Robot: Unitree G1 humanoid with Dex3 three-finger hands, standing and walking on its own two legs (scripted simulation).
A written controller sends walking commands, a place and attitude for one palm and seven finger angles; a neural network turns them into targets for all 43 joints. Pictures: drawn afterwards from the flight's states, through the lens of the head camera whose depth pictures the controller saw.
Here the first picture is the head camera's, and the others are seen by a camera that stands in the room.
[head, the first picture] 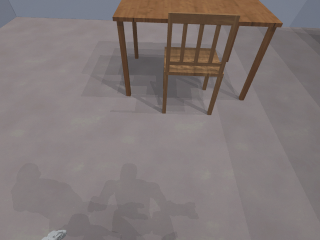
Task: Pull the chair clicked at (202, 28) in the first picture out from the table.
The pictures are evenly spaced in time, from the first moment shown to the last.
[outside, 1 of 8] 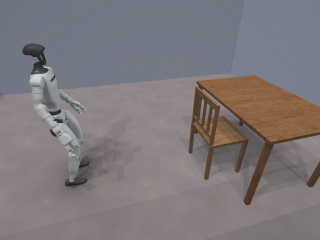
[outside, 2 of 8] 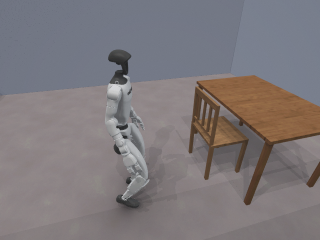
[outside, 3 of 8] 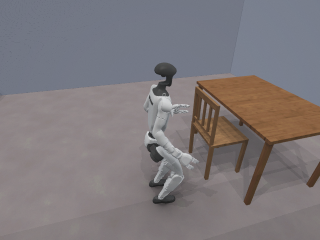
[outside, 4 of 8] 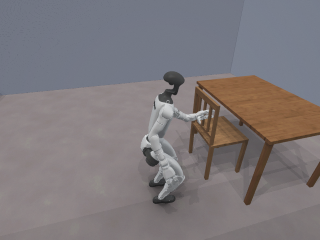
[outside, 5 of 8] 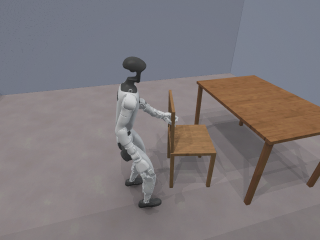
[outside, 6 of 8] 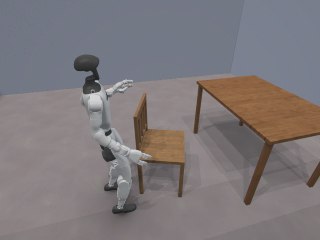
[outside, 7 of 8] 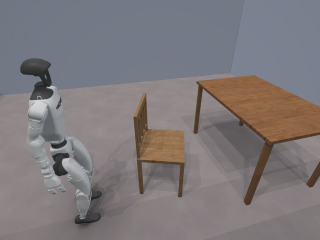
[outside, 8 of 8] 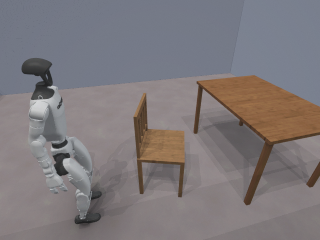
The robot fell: no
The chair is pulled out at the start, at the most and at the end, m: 0.00 0.61 0.61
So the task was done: yes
